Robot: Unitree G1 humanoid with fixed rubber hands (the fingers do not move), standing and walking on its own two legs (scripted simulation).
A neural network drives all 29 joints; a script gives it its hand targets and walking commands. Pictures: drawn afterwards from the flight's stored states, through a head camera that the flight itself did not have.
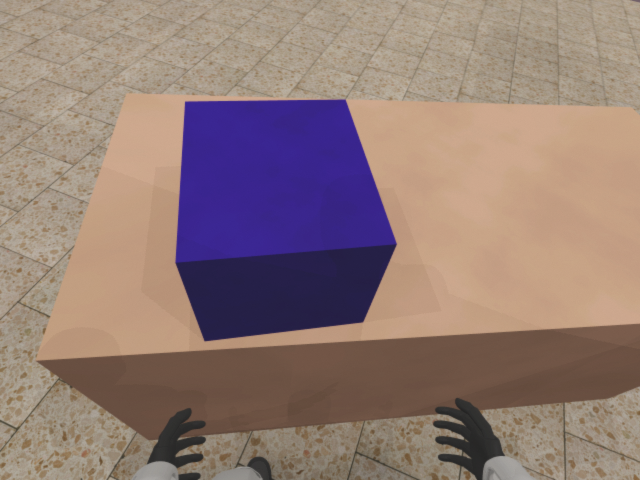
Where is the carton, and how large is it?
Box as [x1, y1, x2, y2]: [175, 99, 396, 340]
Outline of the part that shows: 345,99 185,101 175,262 204,340 363,321 396,243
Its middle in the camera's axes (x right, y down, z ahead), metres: -0.07 -0.05 +0.63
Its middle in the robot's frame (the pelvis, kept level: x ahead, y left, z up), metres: +0.50 +0.08 -0.02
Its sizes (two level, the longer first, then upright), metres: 0.308 0.262 0.225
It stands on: a pedestal, 0.64 m high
